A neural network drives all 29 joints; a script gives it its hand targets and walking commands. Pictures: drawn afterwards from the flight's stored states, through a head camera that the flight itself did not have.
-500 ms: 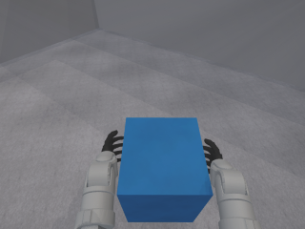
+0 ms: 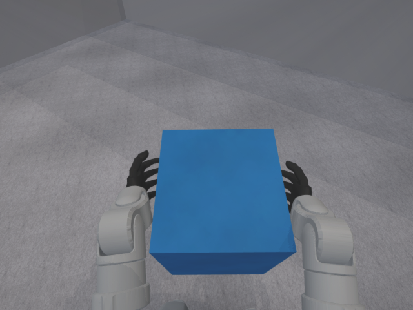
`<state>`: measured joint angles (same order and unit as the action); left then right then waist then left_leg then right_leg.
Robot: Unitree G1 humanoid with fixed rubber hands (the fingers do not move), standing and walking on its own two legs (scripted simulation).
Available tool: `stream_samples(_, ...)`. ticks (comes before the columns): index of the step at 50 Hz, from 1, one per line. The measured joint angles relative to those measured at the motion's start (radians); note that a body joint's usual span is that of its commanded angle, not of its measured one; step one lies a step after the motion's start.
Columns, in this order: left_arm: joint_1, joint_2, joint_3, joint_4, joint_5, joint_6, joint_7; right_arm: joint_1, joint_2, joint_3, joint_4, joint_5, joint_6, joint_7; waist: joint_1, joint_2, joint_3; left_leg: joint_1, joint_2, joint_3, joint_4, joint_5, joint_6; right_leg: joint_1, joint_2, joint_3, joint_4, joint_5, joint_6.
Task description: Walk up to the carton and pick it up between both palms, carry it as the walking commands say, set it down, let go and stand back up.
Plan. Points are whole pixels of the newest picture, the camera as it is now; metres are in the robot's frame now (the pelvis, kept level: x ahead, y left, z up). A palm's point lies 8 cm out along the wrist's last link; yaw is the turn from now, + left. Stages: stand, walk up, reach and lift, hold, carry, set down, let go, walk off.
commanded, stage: carry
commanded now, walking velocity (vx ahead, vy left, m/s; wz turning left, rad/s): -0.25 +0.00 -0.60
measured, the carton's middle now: (217, 209) +0.30 +0.02 +0.04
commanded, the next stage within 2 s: none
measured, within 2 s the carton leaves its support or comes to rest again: neither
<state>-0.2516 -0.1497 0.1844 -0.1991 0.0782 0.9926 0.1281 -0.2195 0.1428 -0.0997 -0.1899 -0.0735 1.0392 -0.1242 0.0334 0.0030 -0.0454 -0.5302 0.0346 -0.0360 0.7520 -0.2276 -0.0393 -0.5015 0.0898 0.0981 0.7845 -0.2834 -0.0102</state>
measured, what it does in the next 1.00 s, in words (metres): walks backwards: right foot, then left foot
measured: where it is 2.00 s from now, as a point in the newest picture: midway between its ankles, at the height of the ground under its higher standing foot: outside the picture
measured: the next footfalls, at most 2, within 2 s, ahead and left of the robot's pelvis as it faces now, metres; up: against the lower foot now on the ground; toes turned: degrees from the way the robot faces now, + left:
right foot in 0.38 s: -0.05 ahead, -0.08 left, +0.00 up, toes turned -6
left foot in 0.64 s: -0.12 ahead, +0.11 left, +0.00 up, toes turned +2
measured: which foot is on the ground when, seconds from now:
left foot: down 0.00-0.40, up 0.42-0.62, down 0.64-1.00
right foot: down 0.00-0.22, up 0.24-0.36, down 0.38-0.70, up 0.72-0.82, down 0.84-1.00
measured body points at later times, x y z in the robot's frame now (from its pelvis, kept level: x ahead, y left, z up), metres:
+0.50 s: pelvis -0.15 +0.00 -0.01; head -0.25 -0.01 +0.43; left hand +0.09 +0.15 +0.09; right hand +0.08 -0.15 +0.08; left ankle +0.00 +0.14 -0.66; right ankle -0.09 -0.08 -0.70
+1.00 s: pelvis -0.29 +0.01 +0.02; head -0.37 +0.01 +0.46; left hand -0.03 +0.14 +0.12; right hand -0.06 -0.15 +0.10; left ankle -0.16 +0.11 -0.70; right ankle -0.19 -0.09 -0.70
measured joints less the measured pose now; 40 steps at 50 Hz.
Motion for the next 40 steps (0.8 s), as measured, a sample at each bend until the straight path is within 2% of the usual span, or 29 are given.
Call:
stream_samples(2, 0.026, 0.005, -0.027, -0.045, -0.012, 0.047, 0.01, 0.037, -0.006, 0.015, -0.057, 0.012, 0.045, -0.011, -0.001, -0.001, -0.013, -0.023, 0.006, 0.005, 0.008, 0.008, 0.003, -0.027, 0.007, 0.004, 0.01, 0.013, -0.002)
stream_samples(5, 0.071, 0.013, -0.068, -0.092, -0.023, 0.113, 0.026, 0.095, -0.013, 0.025, -0.12, 0.033, 0.109, -0.025, -0.019, -0.021, -0.024, -0.05, -0.004, 0.02, 0.046, -0.135, 0.02, -0.049, -0.004, 0.017, 0.013, 0.034, 0.001)
stream_samples(7, 0.1, 0.016, -0.091, -0.102, -0.023, 0.147, 0.032, 0.123, -0.015, 0.025, -0.141, 0.043, 0.152, -0.032, -0.038, -0.027, -0.027, -0.053, -0.012, 0.027, 0.037, -0.17, 0.032, -0.05, -0.013, 0.024, -0.009, 0.061, 0.011)
stream_samples(10, 0.143, 0.02, -0.103, -0.129, -0.023, 0.185, 0.037, 0.141, -0.016, 0.033, -0.15, 0.056, 0.194, -0.041, -0.059, -0.043, -0.021, -0.028, -0.022, 0.051, -0.031, -0.095, 0.047, -0.042, -0.024, 0.053, -0.052, 0.11, 0.031)
stream_samples(11, 0.155, 0.021, -0.101, -0.144, -0.024, 0.195, 0.038, 0.143, -0.016, 0.04, -0.152, 0.059, 0.203, -0.044, -0.067, -0.048, -0.022, -0.022, -0.024, 0.062, -0.051, -0.071, 0.051, -0.049, -0.027, 0.061, -0.046, 0.09, 0.038)
stream_samples(13, 0.173, 0.022, -0.094, -0.172, -0.029, 0.204, 0.039, 0.138, -0.016, 0.054, -0.16, 0.06, 0.215, -0.047, -0.077, -0.021, -0.033, -0.033, -0.001, 0.063, -0.078, 0.031, 0.048, -0.106, -0.02, 0.008, 0.105, -0.06, 0.049)
stream_samples(15, 0.169, 0.022, -0.087, -0.179, -0.035, 0.203, 0.039, 0.137, -0.015, 0.059, -0.165, 0.06, 0.212, -0.049, -0.063, 0.011, -0.045, -0.041, 0.029, 0.064, -0.1, 0.142, 0.022, -0.123, -0.029, -0.071, 0.267, -0.102, 0.04)
stream_samples(16, 0.165, 0.022, -0.084, -0.174, -0.037, 0.204, 0.039, 0.141, -0.015, 0.061, -0.163, 0.059, 0.209, -0.05, -0.049, 0.018, -0.059, -0.044, 0.038, 0.067, -0.114, 0.185, 0.01, -0.099, -0.039, -0.101, 0.281, -0.109, 0.029)
stream_samples(18, 0.158, 0.022, -0.073, -0.159, -0.039, 0.211, 0.039, 0.146, -0.015, 0.069, -0.15, 0.054, 0.208, -0.051, -0.022, 0.014, -0.102, -0.068, 0.044, 0.08, -0.119, 0.207, -0.002, -0.006, -0.062, -0.133, 0.194, -0.138, 0.006)
stream_samples(19, 0.151, 0.022, -0.066, -0.151, -0.04, 0.216, 0.038, 0.143, -0.015, 0.072, -0.143, 0.05, 0.211, -0.052, -0.009, 0.006, -0.125, -0.09, 0.043, 0.087, -0.103, 0.187, -0.007, 0.045, -0.07, -0.132, 0.125, -0.167, -0.006)
stream_samples(20, 0.145, 0.021, -0.064, -0.132, -0.041, 0.212, 0.037, 0.134, -0.016, 0.066, -0.131, 0.048, 0.214, -0.052, 0.002, 0.022, -0.13, -0.111, 0.057, 0.079, -0.072, 0.137, -0.013, 0.042, -0.057, -0.141, 0.119, -0.168, -0.026)
stream_samples(22, 0.148, 0.021, -0.077, -0.093, -0.041, 0.212, 0.039, 0.148, -0.016, 0.051, -0.119, 0.045, 0.227, -0.052, 0.003, 0.036, -0.136, -0.147, 0.043, 0.044, 0.049, -0.055, -0.025, 0.045, -0.057, -0.17, 0.12, -0.14, -0.054)
stream_samples(23, 0.161, 0.021, -0.084, -0.079, -0.043, 0.216, 0.041, 0.164, -0.016, 0.051, -0.115, 0.044, 0.236, -0.051, 0.001, 0.033, -0.147, -0.16, 0.029, 0.033, 0.129, -0.102, -0.026, 0.052, -0.062, -0.18, 0.106, -0.123, -0.06)
stream_samples(25, 0.189, 0.022, -0.087, -0.056, -0.046, 0.227, 0.042, 0.182, -0.016, 0.057, -0.093, 0.039, 0.258, -0.052, 0.0, 0.026, -0.163, -0.151, 0.009, 0.029, 0.288, -0.12, -0.022, 0.075, -0.068, -0.183, 0.058, -0.079, -0.063)
stream_samples(27, 0.209, 0.022, -0.083, -0.034, -0.044, 0.234, 0.043, 0.185, -0.017, 0.063, -0.06, 0.034, 0.271, -0.052, -0.003, 0.014, -0.183, -0.096, -0.005, 0.046, 0.364, -0.124, -0.014, 0.085, -0.071, -0.177, 0.005, -0.034, -0.062)
stream_samples(29, 0.216, 0.022, -0.083, -0.025, -0.042, 0.236, 0.044, 0.185, -0.017, 0.063, -0.046, 0.033, 0.274, -0.051, -0.011, 0.002, -0.205, -0.004, -0.011, 0.074, 0.305, -0.153, 0.0, 0.079, -0.073, -0.176, -0.044, 0.011, -0.06)
stream_samples(32, 0.193, 0.022, -0.095, -0.04, -0.042, 0.234, 0.05, 0.178, -0.017, 0.044, -0.069, 0.041, 0.261, -0.048, -0.027, -0.009, -0.226, 0.173, -0.018, 0.106, 0.009, -0.212, 0.03, 0.042, -0.072, -0.193, -0.091, 0.068, -0.054)
stream_samples(34, 0.173, 0.023, -0.078, -0.045, -0.039, 0.228, 0.051, 0.162, -0.015, 0.049, -0.052, 0.048, 0.233, -0.047, -0.038, -0.055, -0.211, 0.181, -0.046, 0.123, -0.064, -0.114, 0.065, 0.027, -0.095, -0.175, -0.098, 0.06, -0.03)
stream_samples(36, 0.185, 0.023, -0.069, -0.062, -0.038, 0.229, 0.049, 0.151, -0.015, 0.06, -0.042, 0.047, 0.229, -0.047, -0.043, -0.051, -0.21, 0.181, -0.039, 0.136, -0.1, -0.053, 0.079, 0.023, -0.086, -0.158, -0.105, -0.015, 0.006)
stream_samples(40, 0.18, 0.023, -0.072, -0.079, -0.03, 0.24, 0.048, 0.151, -0.015, 0.061, -0.05, 0.046, 0.228, -0.041, -0.036, -0.042, -0.209, 0.171, -0.027, 0.151, -0.153, 0.01, 0.08, 0.057, -0.098, -0.142, -0.068, -0.016, 0.014)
